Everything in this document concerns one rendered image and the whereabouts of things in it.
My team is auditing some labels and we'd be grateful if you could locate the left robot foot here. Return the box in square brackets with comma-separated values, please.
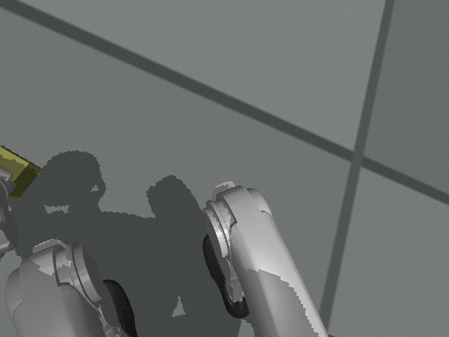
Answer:
[103, 279, 138, 337]

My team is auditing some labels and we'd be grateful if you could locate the left robot arm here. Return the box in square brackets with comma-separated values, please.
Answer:
[0, 165, 19, 261]

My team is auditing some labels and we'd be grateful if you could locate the right robot foot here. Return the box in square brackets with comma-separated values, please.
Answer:
[203, 234, 249, 319]

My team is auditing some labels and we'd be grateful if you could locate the cube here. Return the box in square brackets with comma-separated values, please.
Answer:
[0, 146, 42, 197]

